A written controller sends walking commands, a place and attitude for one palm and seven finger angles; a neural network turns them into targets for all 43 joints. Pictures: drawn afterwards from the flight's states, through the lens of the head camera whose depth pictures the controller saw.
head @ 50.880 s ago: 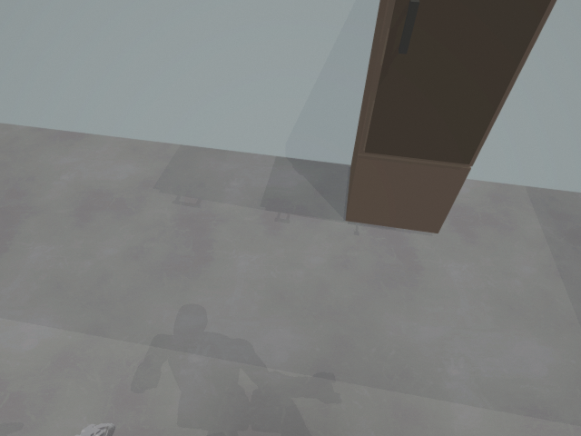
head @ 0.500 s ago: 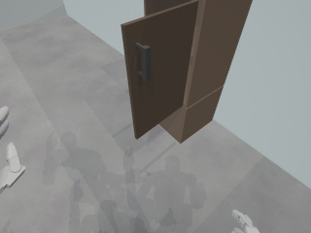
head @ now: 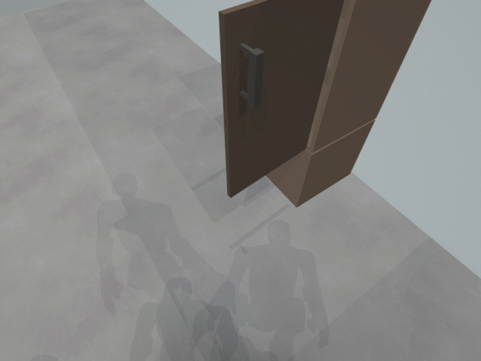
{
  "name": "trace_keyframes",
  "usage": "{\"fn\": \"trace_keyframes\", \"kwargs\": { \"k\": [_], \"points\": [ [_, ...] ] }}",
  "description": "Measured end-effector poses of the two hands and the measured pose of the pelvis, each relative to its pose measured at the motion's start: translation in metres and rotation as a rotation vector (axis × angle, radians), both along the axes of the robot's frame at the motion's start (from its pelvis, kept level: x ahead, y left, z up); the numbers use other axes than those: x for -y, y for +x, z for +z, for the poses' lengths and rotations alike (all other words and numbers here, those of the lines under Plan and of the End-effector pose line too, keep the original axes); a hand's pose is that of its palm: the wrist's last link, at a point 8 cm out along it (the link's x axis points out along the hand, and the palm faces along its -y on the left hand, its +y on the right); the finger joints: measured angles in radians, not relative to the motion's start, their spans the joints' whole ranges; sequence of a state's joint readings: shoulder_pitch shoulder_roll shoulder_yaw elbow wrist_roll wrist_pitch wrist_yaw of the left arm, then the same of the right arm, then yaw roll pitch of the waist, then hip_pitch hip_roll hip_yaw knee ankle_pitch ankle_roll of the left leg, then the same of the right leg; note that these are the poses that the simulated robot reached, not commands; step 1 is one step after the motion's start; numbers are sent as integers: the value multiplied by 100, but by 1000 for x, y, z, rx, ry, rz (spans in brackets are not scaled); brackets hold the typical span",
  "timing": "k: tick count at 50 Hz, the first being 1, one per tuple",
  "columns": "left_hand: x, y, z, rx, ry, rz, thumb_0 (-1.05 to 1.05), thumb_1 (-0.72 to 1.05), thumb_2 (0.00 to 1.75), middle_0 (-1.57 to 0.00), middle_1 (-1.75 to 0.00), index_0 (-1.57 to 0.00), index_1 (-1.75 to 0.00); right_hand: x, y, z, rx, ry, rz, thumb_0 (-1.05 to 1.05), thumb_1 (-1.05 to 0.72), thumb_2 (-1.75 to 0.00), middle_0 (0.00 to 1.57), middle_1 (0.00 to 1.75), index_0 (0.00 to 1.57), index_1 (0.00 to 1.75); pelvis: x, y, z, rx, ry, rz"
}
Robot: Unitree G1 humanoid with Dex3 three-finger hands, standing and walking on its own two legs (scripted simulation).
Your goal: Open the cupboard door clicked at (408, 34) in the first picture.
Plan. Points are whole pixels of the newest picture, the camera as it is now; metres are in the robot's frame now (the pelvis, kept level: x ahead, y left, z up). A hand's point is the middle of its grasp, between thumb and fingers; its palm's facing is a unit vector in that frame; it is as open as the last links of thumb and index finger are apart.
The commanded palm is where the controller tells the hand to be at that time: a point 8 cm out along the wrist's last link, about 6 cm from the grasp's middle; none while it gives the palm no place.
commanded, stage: let the arm hang, fingers relaxed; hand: left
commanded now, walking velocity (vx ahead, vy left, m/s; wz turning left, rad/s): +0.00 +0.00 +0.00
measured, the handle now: (249, 76) +0.66 +0.03 +0.11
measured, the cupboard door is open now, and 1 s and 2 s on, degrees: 95 95 95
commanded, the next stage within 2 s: look to check the result in 0.64 s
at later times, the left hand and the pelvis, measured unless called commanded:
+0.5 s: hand out of the picture +0.04 +0.21 -0.16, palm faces -0.01 -0.97 -0.25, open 7.4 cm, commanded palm none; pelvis +0.00 +0.01 +0.00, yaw -1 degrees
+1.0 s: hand out of the picture +0.07 +0.26 -0.15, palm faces -0.03 -0.94 -0.34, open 7.4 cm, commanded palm none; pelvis +0.01 +0.01 +0.01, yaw -1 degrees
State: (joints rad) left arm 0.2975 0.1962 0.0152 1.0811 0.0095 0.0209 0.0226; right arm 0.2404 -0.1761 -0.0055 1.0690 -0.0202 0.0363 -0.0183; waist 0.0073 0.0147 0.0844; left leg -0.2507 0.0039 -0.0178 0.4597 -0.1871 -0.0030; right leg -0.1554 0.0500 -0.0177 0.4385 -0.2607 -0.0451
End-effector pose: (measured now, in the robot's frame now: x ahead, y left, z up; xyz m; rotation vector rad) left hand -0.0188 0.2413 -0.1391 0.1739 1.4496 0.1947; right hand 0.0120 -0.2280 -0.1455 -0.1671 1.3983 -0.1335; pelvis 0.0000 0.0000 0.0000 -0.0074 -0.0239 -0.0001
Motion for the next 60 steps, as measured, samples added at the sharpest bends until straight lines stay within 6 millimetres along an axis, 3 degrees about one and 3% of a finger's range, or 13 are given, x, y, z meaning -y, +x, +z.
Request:
{"fn": "trace_keyframes", "kwargs": {
  "k": [6,12,22,28,46,60],
  "points": [
    [-10,-17,7,-60,17,1,0,94,89,-21,-30,-20,-30,-8,-21,-3,-48,13,-27,0,-90,-90,20,30,20,30,-7,-1,3,2,4,-6],
    [-15,-1,8,-14,24,-17,0,92,89,-20,-30,-20,-30,-10,-21,-4,-34,15,-38,0,-90,-90,20,30,20,30,-11,-2,4,10,7,-9],
    [-16,46,8,110,17,-63,0,91,89,-20,-30,-20,-30,-5,-2,-1,36,-3,-34,0,-90,-90,20,30,20,30,-14,-3,4,14,9,-14],
    [-21,65,12,152,25,-82,0,91,89,-20,-30,-20,-30,4,9,3,66,-22,-30,0,-90,-90,20,30,20,30,-15,-2,5,15,9,-15],
    [-55,80,25,152,104,-101,0,91,89,-21,-30,-20,-30,39,39,16,101,-97,6,0,-90,-90,20,30,20,30,-13,4,7,12,7,-16],
    [-57,98,29,168,112,-119,1,91,89,-21,-30,-20,-30,50,65,23,134,-114,28,0,-90,-90,20,30,20,30,-11,12,9,6,10,-17]
  ]
}}
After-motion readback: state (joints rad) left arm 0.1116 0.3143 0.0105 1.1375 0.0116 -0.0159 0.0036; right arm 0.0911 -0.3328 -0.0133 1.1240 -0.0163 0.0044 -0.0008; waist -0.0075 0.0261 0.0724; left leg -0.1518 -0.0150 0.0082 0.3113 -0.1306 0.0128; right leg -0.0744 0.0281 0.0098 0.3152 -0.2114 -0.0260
